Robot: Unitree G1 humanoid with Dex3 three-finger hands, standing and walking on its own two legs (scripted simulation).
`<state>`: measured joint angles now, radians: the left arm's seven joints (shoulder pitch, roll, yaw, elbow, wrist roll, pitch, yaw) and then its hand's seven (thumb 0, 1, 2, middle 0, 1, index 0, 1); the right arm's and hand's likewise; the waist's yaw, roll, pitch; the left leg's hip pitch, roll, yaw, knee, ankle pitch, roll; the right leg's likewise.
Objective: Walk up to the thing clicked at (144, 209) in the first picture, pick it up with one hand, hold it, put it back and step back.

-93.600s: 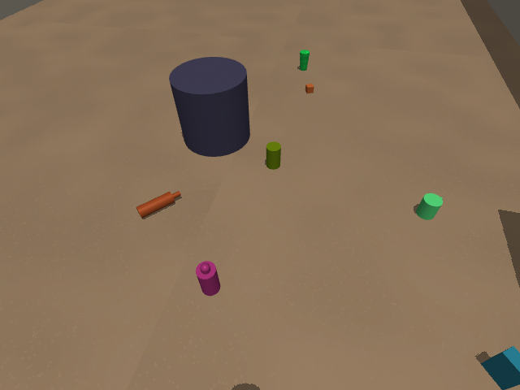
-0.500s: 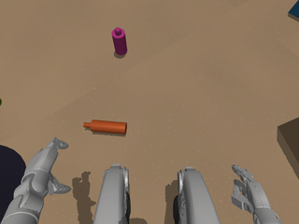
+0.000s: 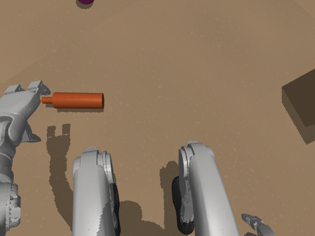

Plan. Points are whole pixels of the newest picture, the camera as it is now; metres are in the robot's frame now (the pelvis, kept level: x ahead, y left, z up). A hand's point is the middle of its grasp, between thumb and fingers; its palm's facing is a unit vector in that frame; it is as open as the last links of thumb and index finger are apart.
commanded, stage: rise first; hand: left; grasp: from above
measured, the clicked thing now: (73, 100) +0.54 +0.29 -0.36
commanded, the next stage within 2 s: none
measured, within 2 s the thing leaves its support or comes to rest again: neither
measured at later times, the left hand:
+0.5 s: hand (41, 108) +0.46 +0.33 -0.19, palm faces -0.48 -0.01 -0.88, open 14.3 cm
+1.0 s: hand (48, 104) +0.48 +0.33 -0.22, palm faces -0.48 -0.02 -0.88, open 14.1 cm
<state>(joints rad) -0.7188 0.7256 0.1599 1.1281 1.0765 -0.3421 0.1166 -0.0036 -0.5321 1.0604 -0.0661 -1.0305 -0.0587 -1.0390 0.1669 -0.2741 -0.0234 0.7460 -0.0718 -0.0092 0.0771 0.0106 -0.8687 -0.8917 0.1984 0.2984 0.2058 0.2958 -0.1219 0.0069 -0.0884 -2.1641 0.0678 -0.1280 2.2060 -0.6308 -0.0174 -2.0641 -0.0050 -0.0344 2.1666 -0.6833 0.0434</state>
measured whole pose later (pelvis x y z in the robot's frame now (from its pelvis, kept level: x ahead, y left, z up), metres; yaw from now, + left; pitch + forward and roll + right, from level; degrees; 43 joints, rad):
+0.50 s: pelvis +0.00 +0.01 -0.05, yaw -3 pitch +32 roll -9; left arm -0.92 0.88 0.13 1.36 1.34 -0.42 0.26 0.00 -0.53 1.03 -0.07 -0.97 -0.06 -0.97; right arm 0.11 -0.26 0.05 0.75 -0.16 0.05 0.11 0.01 -0.89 -0.90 0.20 0.30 0.21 0.30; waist -0.20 -0.03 -0.04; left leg -2.31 0.05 -0.18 2.38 -0.65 -0.01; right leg -2.18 0.01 -0.05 2.31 -0.70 0.06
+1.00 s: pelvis +0.01 +0.00 -0.07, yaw -4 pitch +32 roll -10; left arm -0.96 0.93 0.15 1.40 1.34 -0.39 0.29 0.00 -0.52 1.00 -0.07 -1.01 -0.08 -1.00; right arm 0.11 -0.27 0.10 0.73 -0.20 0.06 0.13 0.00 -0.91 -0.90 0.20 0.30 0.21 0.30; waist -0.23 -0.04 0.00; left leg -2.35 0.05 -0.21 2.44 -0.67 -0.02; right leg -2.22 0.02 -0.07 2.36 -0.72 0.07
